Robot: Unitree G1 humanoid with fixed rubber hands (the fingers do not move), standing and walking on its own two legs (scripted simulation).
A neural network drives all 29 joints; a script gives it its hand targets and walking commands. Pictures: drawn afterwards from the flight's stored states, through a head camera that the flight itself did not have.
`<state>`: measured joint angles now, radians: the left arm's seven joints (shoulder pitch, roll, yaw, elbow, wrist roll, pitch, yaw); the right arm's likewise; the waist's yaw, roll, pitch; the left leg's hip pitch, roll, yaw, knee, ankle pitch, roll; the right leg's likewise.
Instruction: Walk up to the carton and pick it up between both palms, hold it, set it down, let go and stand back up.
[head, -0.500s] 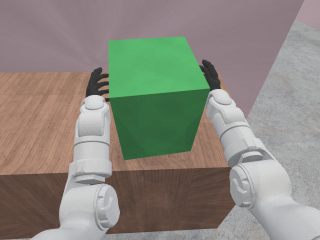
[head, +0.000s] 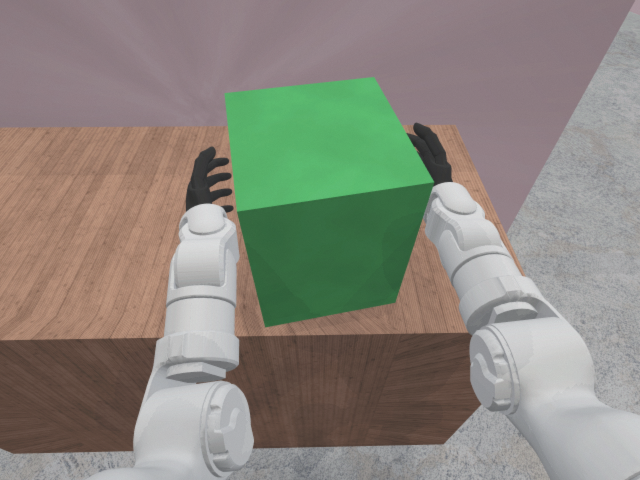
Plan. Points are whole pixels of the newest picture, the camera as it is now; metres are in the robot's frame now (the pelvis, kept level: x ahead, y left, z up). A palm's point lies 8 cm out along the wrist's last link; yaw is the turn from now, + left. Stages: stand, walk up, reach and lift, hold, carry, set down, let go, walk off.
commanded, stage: set down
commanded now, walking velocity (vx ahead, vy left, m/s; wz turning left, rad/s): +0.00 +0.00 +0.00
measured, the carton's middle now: (317, 207) +0.44 +0.01 +0.10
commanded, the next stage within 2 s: none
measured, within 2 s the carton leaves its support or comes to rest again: rests again in 0.92 s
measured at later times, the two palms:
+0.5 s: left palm (204, 220) +0.39 +0.16 +0.13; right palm (419, 187) +0.45 -0.13 +0.13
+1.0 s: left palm (213, 228) +0.41 +0.16 +0.10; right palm (413, 194) +0.47 -0.13 +0.10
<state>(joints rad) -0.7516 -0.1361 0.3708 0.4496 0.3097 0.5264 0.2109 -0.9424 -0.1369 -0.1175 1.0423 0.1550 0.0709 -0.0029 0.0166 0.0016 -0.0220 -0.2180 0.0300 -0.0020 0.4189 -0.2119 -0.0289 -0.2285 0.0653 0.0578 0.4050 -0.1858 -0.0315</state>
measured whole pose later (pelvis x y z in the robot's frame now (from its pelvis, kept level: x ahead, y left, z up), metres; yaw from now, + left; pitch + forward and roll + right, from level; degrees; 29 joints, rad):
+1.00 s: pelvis +0.02 -0.01 +0.00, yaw +0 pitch +11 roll +0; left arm -0.71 -0.20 0.38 0.52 0.31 0.38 0.27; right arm -0.94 -0.16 -0.18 1.15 0.04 -0.05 0.07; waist 0.10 0.02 -0.12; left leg -0.40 0.04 0.00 0.42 -0.21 -0.03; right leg -0.40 0.08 0.05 0.39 -0.18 -0.04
